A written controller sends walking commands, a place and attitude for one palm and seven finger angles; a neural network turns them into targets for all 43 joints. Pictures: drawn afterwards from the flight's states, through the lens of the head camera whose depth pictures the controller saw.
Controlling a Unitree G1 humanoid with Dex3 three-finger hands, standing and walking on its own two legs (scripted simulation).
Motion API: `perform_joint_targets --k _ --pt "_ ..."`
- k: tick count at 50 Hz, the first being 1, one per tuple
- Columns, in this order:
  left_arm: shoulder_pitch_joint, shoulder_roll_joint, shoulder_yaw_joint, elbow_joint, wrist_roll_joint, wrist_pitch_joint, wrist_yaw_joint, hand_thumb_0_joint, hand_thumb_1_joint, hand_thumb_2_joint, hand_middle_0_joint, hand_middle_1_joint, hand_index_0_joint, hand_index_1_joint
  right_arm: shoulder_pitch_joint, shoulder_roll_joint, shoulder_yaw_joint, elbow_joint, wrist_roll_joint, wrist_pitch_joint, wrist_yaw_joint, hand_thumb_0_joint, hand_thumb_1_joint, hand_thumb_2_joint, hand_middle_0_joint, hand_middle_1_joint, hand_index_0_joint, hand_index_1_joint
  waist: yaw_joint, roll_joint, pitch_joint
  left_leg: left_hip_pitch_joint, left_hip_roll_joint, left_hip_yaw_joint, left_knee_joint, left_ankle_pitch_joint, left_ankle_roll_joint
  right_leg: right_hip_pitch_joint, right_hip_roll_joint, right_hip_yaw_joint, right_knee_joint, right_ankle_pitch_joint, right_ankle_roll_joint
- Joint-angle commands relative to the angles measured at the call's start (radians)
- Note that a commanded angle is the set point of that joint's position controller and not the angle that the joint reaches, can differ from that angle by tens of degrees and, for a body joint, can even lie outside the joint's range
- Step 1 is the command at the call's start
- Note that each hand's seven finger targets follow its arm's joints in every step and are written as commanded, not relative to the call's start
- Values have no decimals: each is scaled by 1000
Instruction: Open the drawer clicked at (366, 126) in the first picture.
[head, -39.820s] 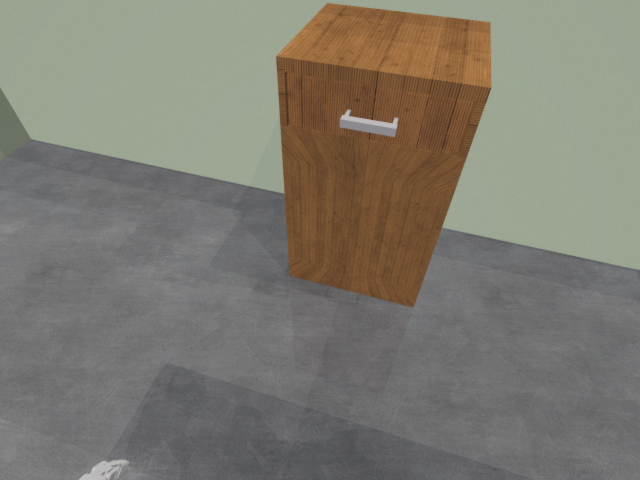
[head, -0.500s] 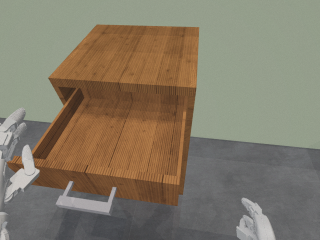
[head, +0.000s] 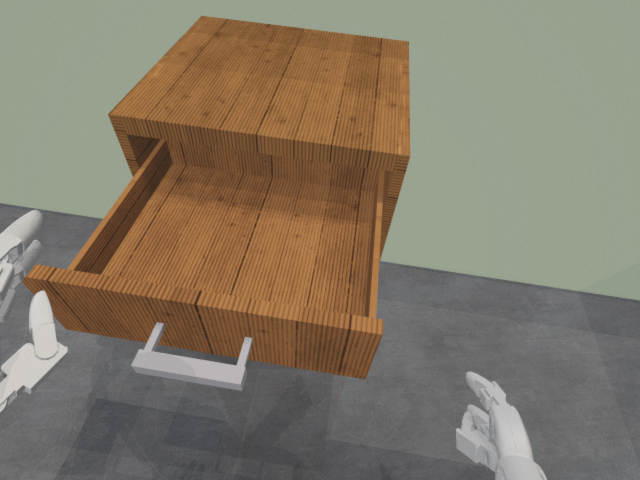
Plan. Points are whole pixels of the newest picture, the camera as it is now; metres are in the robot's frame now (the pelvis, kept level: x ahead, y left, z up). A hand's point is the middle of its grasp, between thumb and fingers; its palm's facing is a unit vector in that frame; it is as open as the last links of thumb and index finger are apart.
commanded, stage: step back with the hand held close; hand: left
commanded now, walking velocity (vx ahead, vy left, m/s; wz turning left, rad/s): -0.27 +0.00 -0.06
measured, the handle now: (196, 353) +0.27 +0.18 -0.01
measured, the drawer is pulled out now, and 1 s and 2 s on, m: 0.30 0.30 0.30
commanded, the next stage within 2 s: stop stepping back and stand still in 0.74 s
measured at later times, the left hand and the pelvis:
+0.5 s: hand (16, 387) +0.16 +0.25 +0.17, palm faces +0.32 -0.82 -0.47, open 7.4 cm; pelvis -0.05 +0.01 +0.00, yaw +0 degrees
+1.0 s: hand out of the picture +0.00 +0.20 +0.17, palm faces +0.37 -0.78 -0.50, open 7.4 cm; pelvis -0.17 -0.05 +0.01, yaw -1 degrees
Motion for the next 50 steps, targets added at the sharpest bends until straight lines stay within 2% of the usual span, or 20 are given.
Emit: perform_joint_targets --k 1,4,7,12,14,17,19,21,22,25,29,35,38,39,40,41,42,43,45,50 --pt "-22 148 127 -229 8 -79 29 0 900 900 -200 -300 -200 -300 -77 -154 -49 -161 -5 -62 -13 0 -900 -900 200 300 200 300 -3 151 -79 -229 179 -172 -241 -150 45 233 -58 118 23 -17 18" --pt "-36 152 138 -224 18 -85 31 0 900 900 -200 -300 -200 -300 -67 -159 -52 -167 -5 -75 -11 0 -900 -900 200 300 200 300 -3 176 -62 -306 182 -167 -251 -274 53 262 -52 129 45 -33 20" --pt "-42 135 127 -209 20 -93 32 0 900 900 -200 -300 -200 -300 -46 -157 -51 -162 -4 -86 -6 0 -900 -900 200 300 200 300 -5 105 -59 -306 155 -144 -187 -306 45 220 -80 171 -2 -88 10" --pt "-62 141 105 -203 11 -107 45 0 900 900 -200 -300 -200 -300 -32 -154 -61 -119 -7 -93 1 0 -900 -900 200 300 200 300 -16 -57 -63 -41 39 -28 132 -211 -17 -91 -258 329 -262 -292 -73" --pt "-54 159 121 -207 9 -105 52 0 900 900 -200 -300 -200 -300 -42 -157 -64 -99 -14 -89 4 0 -900 -900 200 300 200 300 -17 -59 -90 62 23 -1 217 -154 -27 -162 -308 322 -288 -236 -105" --pt "-18 162 136 -222 8 -99 49 0 900 900 -200 -300 -200 -300 -56 -144 -57 -105 -14 -73 -1 0 -900 -900 200 300 200 300 -13 0 -86 16 81 -61 -62 -89 1 -60 -191 176 -150 -120 -37" --pt "-9 193 172 -252 22 -108 52 0 900 900 -200 -300 -200 -300 -82 -168 -70 -121 -12 -79 -10 0 -900 -900 200 300 200 300 -3 232 -83 -132 253 -245 -271 39 55 80 -30 81 122 -51 27" --pt "-6 177 175 -267 29 -126 41 0 900 900 -200 -300 -200 -300 -45 -144 -71 -121 -36 -98 -3 0 -900 -900 200 300 200 300 -11 300 -122 -241 360 -344 -380 -18 112 138 35 104 433 -275 28" --pt "-11 165 176 -263 27 -125 43 0 900 900 -200 -300 -200 -300 -36 -135 -75 -112 -47 -102 -3 0 -900 -900 200 300 200 300 -11 265 -108 -215 367 -326 -354 50 127 84 32 127 505 -290 25" --pt "35 120 132 -272 11 -117 40 0 900 900 -200 -300 -200 -300 -9 -132 -86 -70 -37 -130 12 0 -900 -900 200 300 200 300 2 154 -195 161 320 -204 -175 577 108 -84 17 103 378 -274 44" --pt "39 107 110 -234 6 -102 18 0 900 900 -200 -300 -200 -300 -31 -139 -73 -40 -34 -142 26 0 -900 -900 200 300 200 300 -4 220 -211 287 292 -161 -175 634 95 -81 28 74 221 -240 60" --pt "26 159 162 -275 -25 -124 -11 0 900 900 -200 -300 -200 -300 -71 -142 -54 -51 -30 -159 36 0 -900 -900 200 300 200 300 13 257 -252 255 268 -152 -177 472 79 61 30 68 -24 -136 48" --pt "58 200 215 -295 -43 -150 -37 0 900 900 -200 -300 -200 -300 -103 -141 -52 -91 -13 -145 42 0 -900 -900 200 300 200 300 33 183 -270 160 216 -70 -90 270 35 195 -10 43 -193 72 35" --pt "77 218 224 -303 -39 -158 -43 0 900 900 -200 -300 -200 -300 -80 -123 -57 -97 -1 -132 48 0 -900 -900 200 300 200 300 28 19 -298 180 121 19 47 143 -8 170 -82 83 -269 179 20" --pt "86 196 196 -257 -40 -151 -44 0 900 900 -200 -300 -200 -300 -81 -126 -74 -108 27 -130 44 0 -900 -900 200 300 200 300 14 -197 -236 81 6 86 259 -124 -58 88 -241 200 -285 329 -29" --pt "91 208 211 -211 -30 -154 -35 0 900 900 -200 -300 -200 -300 -134 -132 -85 -121 47 -127 35 0 -900 -900 200 300 200 300 29 -255 -143 -70 -44 35 534 -263 -57 16 -351 326 -280 410 -84" --pt "108 195 208 -161 -32 -151 -28 0 900 900 -200 -300 -200 -300 -143 -125 -80 -100 36 -122 30 0 -900 -900 200 300 200 300 14 -182 -97 -151 -29 -36 705 -276 -63 -17 -386 305 -257 424 -131" --pt "126 141 191 -105 -21 -129 -24 0 900 900 -200 -300 -200 -300 -127 -89 -69 -84 17 -100 20 0 -900 -900 200 300 200 300 -14 -119 -61 -191 1 -53 741 -250 -71 -24 -360 280 -217 422 -156" --pt "82 122 161 -28 11 -99 -2 0 900 900 -200 -300 -200 -300 -123 -62 -35 -102 4 -56 2 0 -900 -900 200 300 200 300 -34 -31 -35 -163 47 -13 544 -213 -63 37 -284 211 -177 462 -125" --pt "-78 74 51 9 35 -87 48 0 900 900 -200 -300 -200 -300 -67 -122 -42 -95 -5 -84 -27 0 -900 -900 200 300 200 300 -13 -143 -31 -12 29 84 66 -192 -7 199 -266 264 -182 380 -74"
